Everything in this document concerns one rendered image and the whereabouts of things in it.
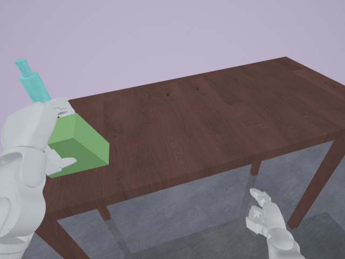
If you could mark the robot left hand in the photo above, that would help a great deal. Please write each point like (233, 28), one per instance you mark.
(32, 126)

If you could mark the sponge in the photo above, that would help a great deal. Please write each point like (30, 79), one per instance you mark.
(74, 137)

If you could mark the robot right forearm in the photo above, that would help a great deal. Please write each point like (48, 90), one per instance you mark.
(281, 245)

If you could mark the table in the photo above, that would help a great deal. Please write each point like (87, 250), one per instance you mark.
(171, 132)

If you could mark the robot right hand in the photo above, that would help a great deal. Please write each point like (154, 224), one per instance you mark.
(262, 220)

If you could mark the robot left forearm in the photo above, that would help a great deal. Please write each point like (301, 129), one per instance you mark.
(22, 205)

